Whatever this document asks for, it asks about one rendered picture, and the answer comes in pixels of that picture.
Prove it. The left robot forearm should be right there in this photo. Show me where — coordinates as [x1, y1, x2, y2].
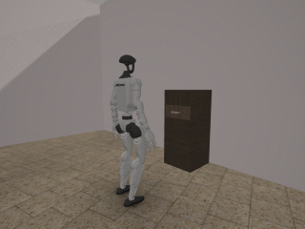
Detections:
[110, 103, 119, 124]

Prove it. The robot right hand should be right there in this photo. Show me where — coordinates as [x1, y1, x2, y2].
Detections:
[144, 131, 156, 153]

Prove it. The left robot upper arm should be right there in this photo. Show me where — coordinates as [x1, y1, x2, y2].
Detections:
[110, 79, 117, 106]

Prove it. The humanoid robot torso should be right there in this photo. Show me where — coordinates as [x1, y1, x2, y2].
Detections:
[115, 75, 136, 133]

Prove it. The right robot forearm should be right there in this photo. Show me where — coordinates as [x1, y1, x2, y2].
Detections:
[136, 100, 150, 133]

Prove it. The drawer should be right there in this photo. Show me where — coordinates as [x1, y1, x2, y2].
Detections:
[166, 105, 191, 120]

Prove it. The robot right thigh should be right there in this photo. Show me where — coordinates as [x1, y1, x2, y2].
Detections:
[129, 124, 147, 170]

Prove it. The right robot upper arm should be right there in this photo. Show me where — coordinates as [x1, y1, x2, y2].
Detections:
[131, 77, 142, 110]

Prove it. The robot left hand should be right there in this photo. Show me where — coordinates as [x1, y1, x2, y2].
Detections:
[112, 122, 121, 138]

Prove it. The cabinet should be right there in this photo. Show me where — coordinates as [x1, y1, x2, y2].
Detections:
[164, 90, 212, 173]

